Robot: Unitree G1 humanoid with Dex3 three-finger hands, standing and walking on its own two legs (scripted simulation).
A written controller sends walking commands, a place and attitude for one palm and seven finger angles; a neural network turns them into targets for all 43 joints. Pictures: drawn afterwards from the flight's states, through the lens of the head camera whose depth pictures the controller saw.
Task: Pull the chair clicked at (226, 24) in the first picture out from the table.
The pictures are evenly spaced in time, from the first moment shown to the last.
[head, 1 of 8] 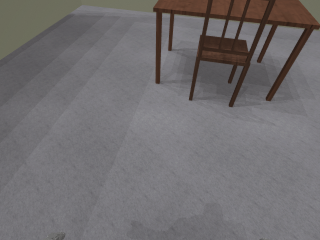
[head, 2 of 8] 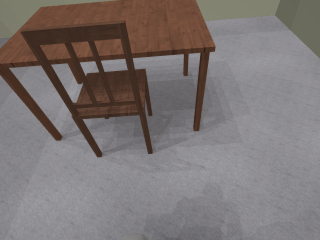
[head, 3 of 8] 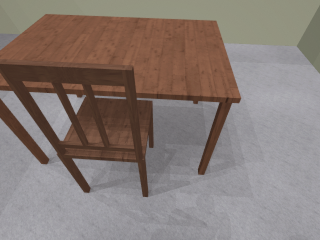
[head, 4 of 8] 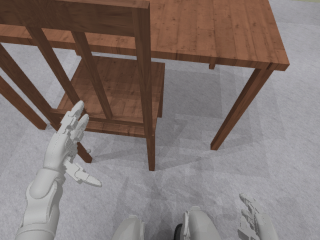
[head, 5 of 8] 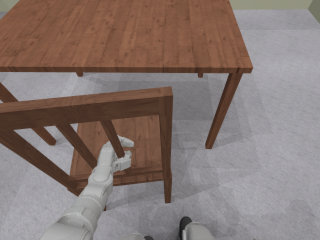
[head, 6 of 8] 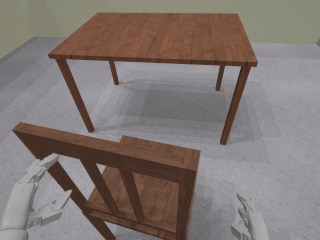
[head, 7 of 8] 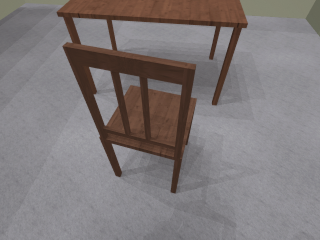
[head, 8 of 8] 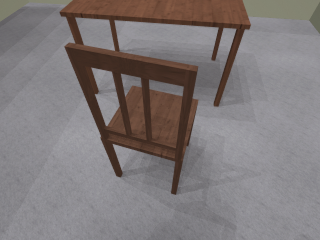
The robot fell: no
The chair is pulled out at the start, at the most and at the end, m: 0.00 0.63 0.61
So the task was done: yes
